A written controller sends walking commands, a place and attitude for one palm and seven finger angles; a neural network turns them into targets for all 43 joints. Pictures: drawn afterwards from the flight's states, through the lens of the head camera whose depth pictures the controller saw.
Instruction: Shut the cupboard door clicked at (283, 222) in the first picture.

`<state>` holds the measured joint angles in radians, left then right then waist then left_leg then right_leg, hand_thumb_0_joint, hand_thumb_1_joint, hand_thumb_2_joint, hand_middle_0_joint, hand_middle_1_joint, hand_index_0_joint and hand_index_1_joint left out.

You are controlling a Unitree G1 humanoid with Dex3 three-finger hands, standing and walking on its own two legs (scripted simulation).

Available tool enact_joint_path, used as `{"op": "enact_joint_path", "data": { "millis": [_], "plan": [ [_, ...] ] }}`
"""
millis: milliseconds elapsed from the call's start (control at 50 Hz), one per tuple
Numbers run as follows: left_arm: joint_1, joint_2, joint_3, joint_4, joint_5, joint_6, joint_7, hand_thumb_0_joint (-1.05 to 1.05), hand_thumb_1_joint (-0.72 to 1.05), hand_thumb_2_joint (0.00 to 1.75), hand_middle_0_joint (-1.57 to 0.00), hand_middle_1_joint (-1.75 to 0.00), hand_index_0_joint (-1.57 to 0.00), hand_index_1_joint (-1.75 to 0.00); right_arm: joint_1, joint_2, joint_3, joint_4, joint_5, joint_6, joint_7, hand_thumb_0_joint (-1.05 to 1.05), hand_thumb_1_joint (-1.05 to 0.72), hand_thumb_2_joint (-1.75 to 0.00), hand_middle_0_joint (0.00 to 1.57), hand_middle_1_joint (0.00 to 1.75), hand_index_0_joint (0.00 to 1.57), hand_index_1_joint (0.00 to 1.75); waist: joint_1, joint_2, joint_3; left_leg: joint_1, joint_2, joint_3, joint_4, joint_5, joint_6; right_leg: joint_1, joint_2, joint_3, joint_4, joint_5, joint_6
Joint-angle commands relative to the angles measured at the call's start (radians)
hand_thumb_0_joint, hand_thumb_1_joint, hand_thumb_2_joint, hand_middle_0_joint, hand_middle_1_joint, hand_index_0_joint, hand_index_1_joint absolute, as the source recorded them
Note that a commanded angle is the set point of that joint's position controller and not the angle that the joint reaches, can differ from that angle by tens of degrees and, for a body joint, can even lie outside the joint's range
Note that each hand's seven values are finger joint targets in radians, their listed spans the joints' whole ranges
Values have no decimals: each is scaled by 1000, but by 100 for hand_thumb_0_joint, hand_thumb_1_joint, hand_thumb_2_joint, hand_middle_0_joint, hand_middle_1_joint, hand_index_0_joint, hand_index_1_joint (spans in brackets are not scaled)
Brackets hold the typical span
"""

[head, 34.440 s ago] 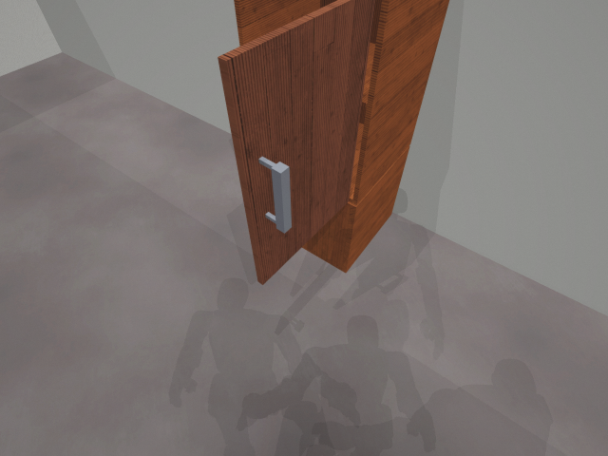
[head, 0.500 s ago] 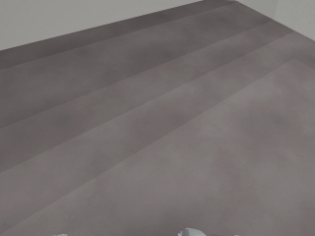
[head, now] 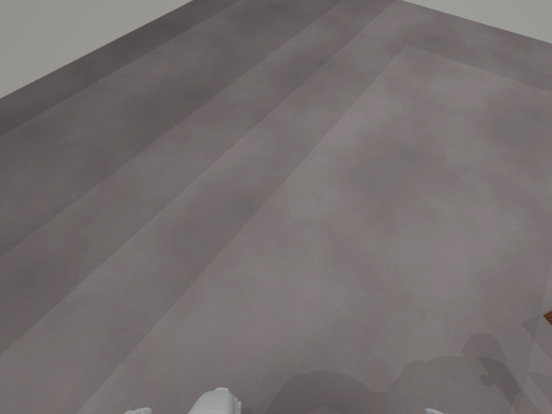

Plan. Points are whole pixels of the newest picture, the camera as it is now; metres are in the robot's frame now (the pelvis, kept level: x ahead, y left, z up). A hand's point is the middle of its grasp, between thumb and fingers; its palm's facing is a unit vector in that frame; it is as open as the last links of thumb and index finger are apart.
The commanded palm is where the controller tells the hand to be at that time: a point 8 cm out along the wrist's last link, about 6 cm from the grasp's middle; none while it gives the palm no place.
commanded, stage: turn to face it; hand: left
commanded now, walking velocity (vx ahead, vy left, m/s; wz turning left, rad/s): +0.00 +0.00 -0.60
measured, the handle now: out of the picture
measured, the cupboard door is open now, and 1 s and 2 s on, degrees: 58 58 58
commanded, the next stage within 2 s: take the last steps up to it in 1.74 s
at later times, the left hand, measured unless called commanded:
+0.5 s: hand (171, 373) +0.19 +0.19 -0.16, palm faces -0.32 -0.92 -0.22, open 7.4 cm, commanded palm none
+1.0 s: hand (205, 372) +0.20 +0.14 -0.18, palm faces -0.51 -0.84 -0.19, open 7.4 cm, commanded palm none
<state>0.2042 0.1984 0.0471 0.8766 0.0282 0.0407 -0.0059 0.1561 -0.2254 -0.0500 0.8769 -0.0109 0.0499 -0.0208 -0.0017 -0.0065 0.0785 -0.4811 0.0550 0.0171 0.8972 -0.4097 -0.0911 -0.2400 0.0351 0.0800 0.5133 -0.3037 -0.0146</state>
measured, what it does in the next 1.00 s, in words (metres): steps on the spot, turning right: left foot, then right foot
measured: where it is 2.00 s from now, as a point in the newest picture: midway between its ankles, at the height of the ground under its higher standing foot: outside the picture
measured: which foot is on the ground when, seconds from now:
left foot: up 0.00-0.08, down 0.10-0.58, up 0.60-1.00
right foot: down 0.00-0.10, up 0.12-0.56, down 0.58-1.00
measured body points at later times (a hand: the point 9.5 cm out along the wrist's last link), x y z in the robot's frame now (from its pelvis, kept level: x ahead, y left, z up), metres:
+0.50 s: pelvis +0.02 +0.02 +0.00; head +0.07 +0.02 +0.45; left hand +0.21 +0.24 -0.14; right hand -0.02 -0.24 -0.13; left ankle +0.04 +0.13 -0.74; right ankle -0.04 -0.11 -0.70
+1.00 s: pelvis +0.05 +0.00 +0.00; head +0.10 -0.01 +0.44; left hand +0.23 +0.18 -0.16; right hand +0.02 -0.28 -0.13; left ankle +0.13 +0.10 -0.72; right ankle -0.03 -0.10 -0.74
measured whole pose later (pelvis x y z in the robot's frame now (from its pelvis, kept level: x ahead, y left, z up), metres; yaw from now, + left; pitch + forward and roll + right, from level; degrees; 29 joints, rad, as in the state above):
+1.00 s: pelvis +0.05 +0.00 +0.00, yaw -35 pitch +2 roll +0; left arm 0.24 0.21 0.06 0.91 0.03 0.05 0.00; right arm 0.12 -0.21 -0.04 0.86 0.00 0.04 -0.03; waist 0.03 -0.03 0.06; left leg -0.39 0.02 0.02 0.69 -0.36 -0.08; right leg -0.28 0.06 0.12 0.54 -0.30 0.00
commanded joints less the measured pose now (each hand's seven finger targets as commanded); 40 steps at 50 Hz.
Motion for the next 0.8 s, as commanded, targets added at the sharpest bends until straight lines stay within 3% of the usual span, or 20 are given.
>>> {"op": "enact_joint_path", "data": {
  "millis": [0,20,40,60,80,100,140,180,240,360,440,480,520,540,560,580,620,660,700,780],
  "plan": [
    [-16,231,78,-77,-2,-14,14,0,90,90,-20,-30,-20,-30,36,-88,-19,-81,9,-36,-8,0,-90,-90,20,30,20,30,-5,-164,-119,117,-31,6,-209,48,17,32,-226,263,-57,528,-153],
    [-35,223,76,-79,-6,-10,13,0,90,90,-20,-30,-20,-30,73,-91,-20,-69,9,-40,-10,0,-90,-90,20,30,20,30,-28,-157,-118,209,-38,6,-325,131,21,-26,-196,254,-25,472,-119],
    [-42,190,70,-84,-12,-7,12,0,90,90,-20,-30,-20,-30,119,-116,-24,-56,7,-50,-12,0,-90,-90,20,30,20,30,-48,-72,-143,338,2,-19,-474,233,27,-98,-135,210,47,364,-71],
    [-1,132,60,-96,-24,-1,8,0,90,90,-20,-30,-20,-30,159,-211,-36,-52,-9,-63,-16,0,-90,-90,20,30,20,30,-47,190,-188,469,226,-244,-572,364,103,-234,10,87,217,32,-3],
    [8,121,52,-109,-24,-1,4,0,90,90,-20,-30,-20,-30,179,-268,-44,-60,-13,-59,-21,0,-90,-90,20,30,20,30,-45,325,-191,472,423,-398,-585,526,217,-315,37,-34,464,-355,38],
    [-9,145,57,-109,-15,-1,1,0,90,90,-20,-30,-20,-30,167,-255,-38,-74,-21,-52,-22,0,-90,-90,20,30,20,30,-51,205,-161,363,437,-376,-578,489,270,-278,-14,-2,611,-347,34],
    [-1,158,71,-83,-2,7,-15,0,90,90,-20,-30,-20,-30,58,-189,-16,-102,-22,-59,-28,0,-90,-90,20,30,20,30,-5,215,-103,306,356,-260,-586,486,245,-321,-55,-22,708,-245,55],
    [-8,141,68,-75,-5,14,-28,0,90,90,-20,-30,-20,-30,46,-168,-10,-101,-23,-58,-31,0,-90,-90,20,30,20,30,2,188,-100,350,294,-119,-559,574,223,-330,-67,-42,698,-176,70],
    [-16,120,61,-77,-8,20,-35,0,90,90,-20,-30,-20,-30,91,-166,-15,-81,-16,-58,-32,0,-90,-90,20,30,20,30,-13,182,-133,431,277,-24,-528,638,219,-328,-72,-88,641,-140,78],
    [-91,97,52,-96,-7,24,-38,0,90,90,-20,-30,-20,-30,142,-180,-31,-40,-20,-53,-21,0,-90,-90,20,30,20,30,-40,197,-133,446,313,34,-527,595,225,-285,-86,-129,458,-138,74],
    [-94,98,45,-98,-5,15,-37,0,90,90,-20,-30,-20,-30,130,-202,-42,-27,-21,-46,-9,0,-90,-90,20,30,20,30,-41,228,-111,387,330,78,-486,551,211,-174,-61,-179,282,-142,52],
    [-68,103,48,-91,-7,11,-35,0,90,90,-20,-30,-20,-30,114,-214,-47,-24,-20,-44,-6,0,-90,-90,20,30,20,30,-18,220,-105,336,327,107,-447,495,182,-90,-50,-189,173,-69,35],
    [40,148,59,-59,-5,1,-28,0,90,90,-20,-30,-20,-30,86,-203,-47,-31,-11,-40,0,0,-90,-90,20,30,20,30,43,119,-140,215,272,165,-273,357,108,119,-66,-159,-45,129,2],
    [96,257,75,-47,5,-17,-15,0,90,90,-20,-30,-20,-30,95,-130,-33,-55,-2,-35,7,0,-90,-90,20,30,20,30,71,-176,-171,28,152,231,-37,53,42,269,-273,124,-171,280,-74],
    [138,320,85,-33,-7,-21,0,0,90,90,-20,-30,-20,-30,20,-102,-20,-101,-4,-30,5,0,-90,-90,20,30,20,30,101,-294,-141,-132,36,148,171,-268,17,231,-429,348,-178,591,-182],
    [135,321,81,-35,-13,-17,9,0,90,90,-20,-30,-20,-30,23,-119,-18,-98,0,-17,-2,0,-90,-90,20,30,20,30,86,-216,-132,-139,56,28,277,-222,27,167,-445,319,-195,490,-222],
    [7,251,71,-63,-11,-18,18,0,90,90,-20,-30,-20,-30,18,-116,-27,-77,-6,-13,-4,0,-90,-90,20,30,20,30,33,-258,-54,-198,69,-21,316,-84,21,96,-343,276,-226,320,-176],
    [-50,197,54,-80,-14,-23,20,0,90,90,-20,-30,-20,-30,47,-125,-28,-51,-11,-15,3,0,-90,-90,20,30,20,30,-4,-205,-74,-137,77,-18,281,31,6,77,-264,137,-185,420,-145],
    [-23,196,54,-76,-13,-32,16,0,90,90,-20,-30,-20,-30,64,-110,-26,-42,-9,-16,5,0,-90,-90,20,30,20,30,-7,-162,-121,-99,52,-5,222,46,-3,106,-243,112,-148,527,-143],
    [40,208,62,-54,-10,-34,15,0,90,90,-20,-30,-20,-30,22,-92,-21,-58,-5,-18,0,0,-90,-90,20,30,20,30,19,-98,-160,-111,22,-5,130,31,-11,193,-247,178,-125,584,-170]
  ]
}}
